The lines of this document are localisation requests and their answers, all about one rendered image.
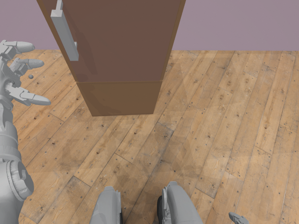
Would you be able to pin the cupboard door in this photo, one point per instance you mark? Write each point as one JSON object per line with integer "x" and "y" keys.
{"x": 118, "y": 40}

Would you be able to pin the left robot hand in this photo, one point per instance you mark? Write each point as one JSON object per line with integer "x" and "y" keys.
{"x": 17, "y": 69}

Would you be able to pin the handle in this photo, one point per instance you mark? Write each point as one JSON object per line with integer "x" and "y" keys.
{"x": 64, "y": 33}

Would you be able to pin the robot right shin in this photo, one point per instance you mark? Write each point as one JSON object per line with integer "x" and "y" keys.
{"x": 166, "y": 214}

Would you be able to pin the robot right thigh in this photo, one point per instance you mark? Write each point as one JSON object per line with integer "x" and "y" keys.
{"x": 181, "y": 208}

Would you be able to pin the left robot forearm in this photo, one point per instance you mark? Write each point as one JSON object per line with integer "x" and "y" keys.
{"x": 8, "y": 133}

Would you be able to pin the right robot hand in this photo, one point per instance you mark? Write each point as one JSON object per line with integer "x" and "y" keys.
{"x": 237, "y": 219}

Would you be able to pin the left robot upper arm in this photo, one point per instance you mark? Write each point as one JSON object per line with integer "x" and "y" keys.
{"x": 15, "y": 186}

